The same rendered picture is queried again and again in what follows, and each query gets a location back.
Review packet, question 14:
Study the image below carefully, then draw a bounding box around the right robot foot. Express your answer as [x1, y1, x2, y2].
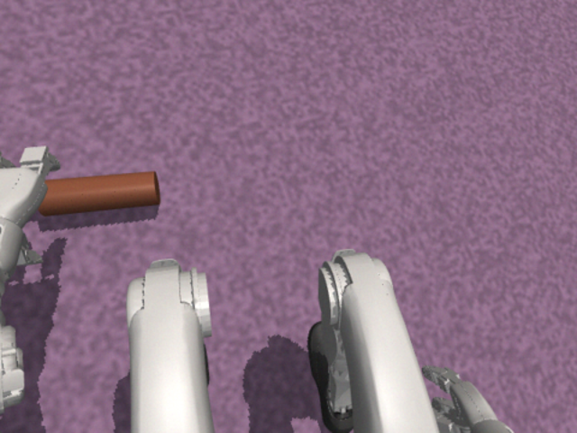
[308, 321, 353, 433]

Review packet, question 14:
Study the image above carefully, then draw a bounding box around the left robot arm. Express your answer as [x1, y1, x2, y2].
[0, 217, 24, 433]

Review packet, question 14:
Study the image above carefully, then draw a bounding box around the left robot hand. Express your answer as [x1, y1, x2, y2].
[0, 146, 60, 266]

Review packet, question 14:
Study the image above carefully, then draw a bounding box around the bottle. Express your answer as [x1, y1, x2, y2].
[38, 171, 160, 217]

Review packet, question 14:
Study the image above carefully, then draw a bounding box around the right robot hand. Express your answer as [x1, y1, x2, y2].
[422, 365, 498, 433]

